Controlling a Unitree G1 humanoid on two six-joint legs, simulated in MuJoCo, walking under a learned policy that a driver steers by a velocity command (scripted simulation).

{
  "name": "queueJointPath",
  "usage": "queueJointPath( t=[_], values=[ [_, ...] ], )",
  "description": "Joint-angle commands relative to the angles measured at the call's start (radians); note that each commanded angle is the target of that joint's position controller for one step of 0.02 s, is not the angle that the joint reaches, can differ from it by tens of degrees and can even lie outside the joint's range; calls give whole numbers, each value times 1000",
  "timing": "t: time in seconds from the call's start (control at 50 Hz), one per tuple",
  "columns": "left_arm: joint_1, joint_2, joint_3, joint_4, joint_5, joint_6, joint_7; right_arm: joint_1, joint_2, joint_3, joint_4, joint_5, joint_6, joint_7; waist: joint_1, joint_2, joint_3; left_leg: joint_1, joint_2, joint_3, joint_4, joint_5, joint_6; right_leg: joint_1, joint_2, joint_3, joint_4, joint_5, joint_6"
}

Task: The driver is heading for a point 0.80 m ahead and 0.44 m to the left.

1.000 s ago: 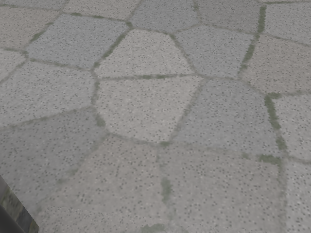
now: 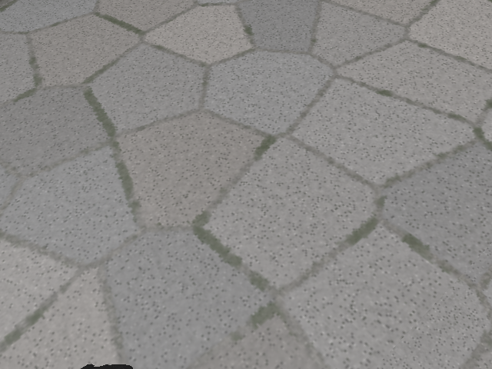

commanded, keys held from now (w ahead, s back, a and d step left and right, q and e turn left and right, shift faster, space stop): shift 0.02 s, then q+shift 0.42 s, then w+q+shift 0.38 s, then w+e+shift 0.18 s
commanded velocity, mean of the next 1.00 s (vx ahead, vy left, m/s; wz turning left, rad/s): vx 0.35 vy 0.00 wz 0.60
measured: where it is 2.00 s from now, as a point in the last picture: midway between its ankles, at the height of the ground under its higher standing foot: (11, 235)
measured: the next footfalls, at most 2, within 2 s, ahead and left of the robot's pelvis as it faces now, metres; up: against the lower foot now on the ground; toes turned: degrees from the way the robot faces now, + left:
left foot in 0.06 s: +0.02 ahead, +0.17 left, +0.00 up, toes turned +0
left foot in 0.76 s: +0.05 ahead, +0.33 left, +0.00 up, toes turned +41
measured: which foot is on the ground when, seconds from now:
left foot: up 0.00-0.04, down 0.06-0.32, up 0.34-0.74, down 0.76-1.00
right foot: down 0.00-0.74, up 0.76-1.00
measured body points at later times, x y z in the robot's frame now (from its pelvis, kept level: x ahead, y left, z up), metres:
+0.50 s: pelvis +0.02 +0.07 +0.01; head +0.04 +0.06 +0.46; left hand +0.11 +0.37 -0.06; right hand +0.28 -0.13 -0.07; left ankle -0.07 +0.17 -0.58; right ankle +0.05 -0.08 -0.73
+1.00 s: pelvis +0.15 +0.34 +0.00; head +0.13 +0.35 +0.45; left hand +0.11 +0.63 -0.10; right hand +0.37 +0.16 -0.10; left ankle +0.02 +0.31 -0.73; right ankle +0.28 +0.29 -0.63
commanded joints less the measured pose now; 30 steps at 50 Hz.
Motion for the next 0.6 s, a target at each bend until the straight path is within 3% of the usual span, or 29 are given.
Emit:
queueJointPath(
  t=[0.02,0.04,0.06,0.08,0.1,0.12,0.14,0.16,0.2,0.22,0.26,0.28,0.3,0.32,0.34,0.36,0.38,0.4,0.42,0.44,0.46,0.48,0.5,0.52,0.56,0.6],
  values=[
    [0,153,70,-26,-8,-13,0,92,-23,-13,-15,-2,-26,0,-26,-230,-140,204,-43,109,-384,84,40,154,-140,148,-168,-224,-150],
    [26,104,58,-1,-10,-20,-4,134,-6,-8,14,-15,-30,1,-30,-209,-128,279,-50,111,-480,135,57,133,-103,88,-124,-266,-107],
    [41,63,49,13,-13,-17,-17,127,-43,-3,-6,-54,-36,4,-9,-150,-98,321,39,-38,-502,193,93,61,-38,20,-17,-274,-25],
    [80,34,48,4,6,-12,-33,72,-80,0,-34,-40,-30,8,60,25,-34,231,124,-169,-599,205,153,55,45,-94,74,-267,57],
    [28,53,51,-43,-14,-11,-29,-41,-128,-12,-66,-37,-24,11,84,258,56,17,128,-278,-707,92,201,154,9,-75,62,-211,76],
    [-30,100,68,-51,-14,-11,-20,-139,-109,-10,-109,-32,-26,9,73,239,92,-1,85,-224,-703,57,183,187,11,-82,46,-127,82],
    [-69,125,81,-52,9,-5,-14,-124,-109,-13,-115,-21,-31,4,37,194,74,59,55,-194,-679,89,160,180,33,-107,28,-92,80],
    [-78,130,88,-61,17,9,-12,-87,-140,-21,-106,-9,-27,3,23,186,52,122,40,-191,-656,172,160,174,40,-115,31,-76,77],
    [-103,116,89,-89,17,1,-4,-33,-152,-37,-106,8,-25,-13,-1,217,29,236,40,-238,-580,418,194,111,41,-108,69,-61,65],
    [-107,133,97,-95,12,-1,-7,3,-160,-45,-108,17,-21,-7,-12,217,0,273,54,-278,-533,532,221,88,33,-100,114,-64,56],
    [-51,118,93,-85,6,-21,-22,-11,-166,-60,-130,24,-6,-18,6,206,-52,299,70,-349,-490,580,244,73,32,-76,132,-176,32],
    [-32,103,87,-84,2,-30,-23,-38,-160,-62,-148,28,-3,-21,24,176,-57,285,60,-371,-450,580,243,95,18,-54,100,-142,18],
    [7,110,86,-53,-8,-46,-14,-94,-134,-62,-188,18,-4,-29,37,97,-80,216,10,-330,-386,557,201,199,-31,-38,30,49,-1],
    [58,155,98,-34,5,-50,-8,-117,-101,-54,-209,14,-8,-28,48,-52,-110,63,-70,-228,-254,426,140,358,-132,30,-53,204,-48],
    [83,232,120,-16,27,-38,-3,-83,-81,-46,-208,20,-17,-21,30,-342,-119,-141,-148,-88,-99,167,82,493,-299,218,-146,362,-170],
    [48,221,120,-28,32,-37,6,-50,-114,-57,-185,24,-30,-17,31,-477,-127,-223,-138,2,107,-200,43,509,-460,364,-216,486,-283],
    [30,158,97,-44,17,-30,16,-42,-152,-76,-174,2,-26,-3,27,-350,-125,-237,-81,4,328,-245,15,478,-470,325,-208,503,-298],
    [-23,131,84,-55,8,-26,26,-17,-159,-83,-164,17,-8,14,0,-204,-130,-201,-46,-30,427,-176,-2,409,-444,261,-174,414,-277],
    [-85,140,82,-57,4,-24,29,-3,-145,-78,-168,26,10,18,-28,-159,-92,-189,-24,-39,483,-137,-14,337,-424,183,-180,335,-241],
    [-111,155,85,-51,3,-22,34,-8,-136,-77,-176,24,22,19,-35,-154,-72,-193,-10,-37,506,-88,-17,303,-405,121,-190,273,-212],
    [-5,103,57,-11,68,-103,57,33,-74,-26,-133,-97,-73,77,22,-94,-27,-214,-32,-34,663,-50,-17,242,-418,158,-347,-143,-276],
    [-5,156,73,36,73,-129,76,22,-21,-19,-150,-86,-107,113,8,-164,32,-340,-21,-45,660,-44,3,318,-419,126,-404,-408,-222],
    [16,152,67,72,78,-140,90,-28,-33,-14,-156,-67,-117,144,48,-140,46,-417,-15,-16,641,-29,16,367,-407,91,-441,-491,-197],
    [40,146,58,110,79,-138,88,-51,-29,-17,-153,-51,-125,161,51,-136,54,-456,10,-17,601,-15,33,409,-413,51,-459,-495,-173],
    [74,138,53,152,76,-138,90,-90,-26,-9,-170,-34,-125,173,69,-156,27,-459,47,2,411,-37,36,506,-417,-40,-492,-436,-142],
    [91,159,56,181,88,-140,86,-94,-5,2,-179,-34,-114,170,62,-181,7,-326,66,46,213,-30,34,504,-411,-158,-520,-321,-109]
  ],
)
